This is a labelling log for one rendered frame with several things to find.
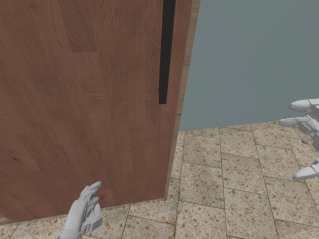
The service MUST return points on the left robot hand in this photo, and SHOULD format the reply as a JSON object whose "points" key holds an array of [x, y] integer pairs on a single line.
{"points": [[77, 218]]}

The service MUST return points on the handle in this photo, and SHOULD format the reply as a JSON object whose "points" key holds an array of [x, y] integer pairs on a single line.
{"points": [[168, 15]]}

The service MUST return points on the right robot hand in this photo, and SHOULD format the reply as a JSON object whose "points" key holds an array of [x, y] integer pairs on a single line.
{"points": [[309, 127]]}

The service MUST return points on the robot left forearm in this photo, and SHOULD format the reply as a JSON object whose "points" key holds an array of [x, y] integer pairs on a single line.
{"points": [[69, 234]]}

